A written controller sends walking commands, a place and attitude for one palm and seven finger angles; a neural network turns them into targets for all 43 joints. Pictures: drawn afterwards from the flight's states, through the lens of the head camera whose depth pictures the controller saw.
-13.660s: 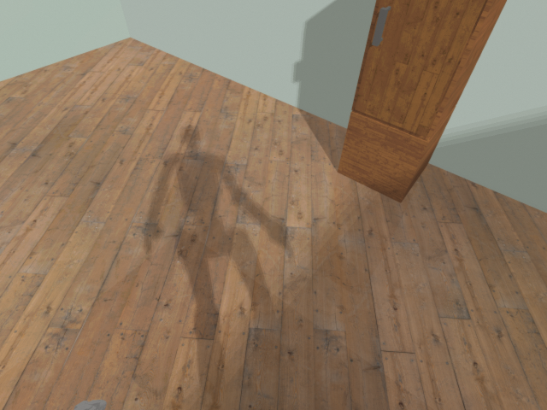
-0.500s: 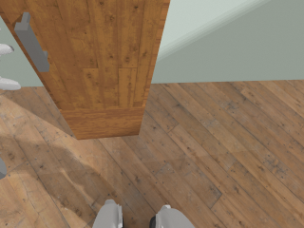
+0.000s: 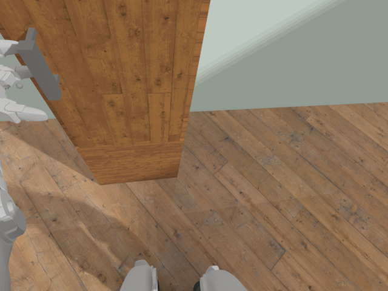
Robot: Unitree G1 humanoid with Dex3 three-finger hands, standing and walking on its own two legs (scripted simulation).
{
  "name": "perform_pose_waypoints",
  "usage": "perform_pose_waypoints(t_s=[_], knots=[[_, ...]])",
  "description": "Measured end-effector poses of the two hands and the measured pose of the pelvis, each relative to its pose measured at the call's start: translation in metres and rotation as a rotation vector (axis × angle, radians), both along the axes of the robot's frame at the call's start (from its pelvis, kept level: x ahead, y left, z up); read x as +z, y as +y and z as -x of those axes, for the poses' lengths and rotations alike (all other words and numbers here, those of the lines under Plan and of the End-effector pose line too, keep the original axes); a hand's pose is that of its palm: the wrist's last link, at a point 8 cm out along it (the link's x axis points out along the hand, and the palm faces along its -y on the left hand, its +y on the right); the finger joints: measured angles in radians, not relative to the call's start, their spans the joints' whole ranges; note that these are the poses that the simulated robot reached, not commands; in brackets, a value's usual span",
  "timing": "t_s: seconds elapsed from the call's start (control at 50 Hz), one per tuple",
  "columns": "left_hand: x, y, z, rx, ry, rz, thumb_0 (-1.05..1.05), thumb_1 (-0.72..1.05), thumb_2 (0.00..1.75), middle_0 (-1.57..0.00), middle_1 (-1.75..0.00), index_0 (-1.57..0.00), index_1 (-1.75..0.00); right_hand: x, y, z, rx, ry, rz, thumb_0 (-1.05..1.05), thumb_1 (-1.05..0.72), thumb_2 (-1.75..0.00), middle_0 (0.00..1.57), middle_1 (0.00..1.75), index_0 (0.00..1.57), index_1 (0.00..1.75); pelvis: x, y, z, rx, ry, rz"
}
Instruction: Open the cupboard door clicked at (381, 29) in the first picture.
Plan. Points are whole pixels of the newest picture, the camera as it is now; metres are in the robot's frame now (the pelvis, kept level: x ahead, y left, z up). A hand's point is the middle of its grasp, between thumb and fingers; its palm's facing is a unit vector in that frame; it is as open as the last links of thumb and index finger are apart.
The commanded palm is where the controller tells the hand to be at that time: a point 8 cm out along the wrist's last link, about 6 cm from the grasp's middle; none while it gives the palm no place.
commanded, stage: slide the fingers in behind the handle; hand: left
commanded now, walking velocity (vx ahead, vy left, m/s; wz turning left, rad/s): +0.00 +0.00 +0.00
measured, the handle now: (43, 65) +0.54 +0.27 +0.09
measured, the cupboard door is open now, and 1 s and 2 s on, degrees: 0 0 0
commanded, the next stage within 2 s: close the thumb around the handle in 1.28 s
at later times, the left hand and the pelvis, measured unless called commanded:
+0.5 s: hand (29, 88) +0.47 +0.28 +0.10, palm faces +0.09 -1.00 +0.01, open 14.0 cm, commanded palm +0.46 +0.31 +0.09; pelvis +0.00 -0.01 +0.00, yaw +0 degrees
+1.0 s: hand (52, 85) +0.48 +0.24 +0.10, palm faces +0.11 -0.99 +0.00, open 14.0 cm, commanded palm +0.46 +0.28 +0.09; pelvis +0.00 +0.00 +0.00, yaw +0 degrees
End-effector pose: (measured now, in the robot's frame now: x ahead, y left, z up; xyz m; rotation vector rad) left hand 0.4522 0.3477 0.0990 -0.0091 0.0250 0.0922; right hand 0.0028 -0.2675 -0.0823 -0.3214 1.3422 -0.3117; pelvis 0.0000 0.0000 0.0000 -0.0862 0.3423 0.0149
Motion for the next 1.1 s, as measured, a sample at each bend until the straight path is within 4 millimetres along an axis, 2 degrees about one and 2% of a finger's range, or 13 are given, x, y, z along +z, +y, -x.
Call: perform_pose_waypoints(t_s=[0.38,0.92,1.1], knots=[[-0.001,-0.007,0.006,0.007,-0.008,0.002,-0.01,-0.5,0.3,-0.3,-1.2,-0.3,-1.2,-0.003,-0.009,-0.012,0.014,-0.03,0.001,0.01,-0.9,-0.9,0.2,0.3,0.2,0.3,-0.001,-0.007,0.001,0.002,-0.008,-0.005],[-0.003,-0.051,-0.004,-0.005,-0.009,-0.001,-0.01,-0.5,0.3,-0.3,-1.2,-0.3,-1.2,-0.009,0.004,-0.011,0.003,-0.047,-0.056,0.01,-0.9,-0.9,0.2,0.3,0.2,0.3,0.002,-0.003,-0.002,0.0,-0.026,-0.015],[-0.002,-0.052,-0.006,0.013,-0.016,-0.014,-0.01,-0.5,0.3,-0.3,-1.2,-0.3,-1.2,-0.009,-0.002,-0.008,-0.003,-0.045,-0.048,0.01,-0.9,-0.9,0.2,0.3,0.2,0.3,0.001,-0.007,0.0,-0.004,-0.024,-0.018]])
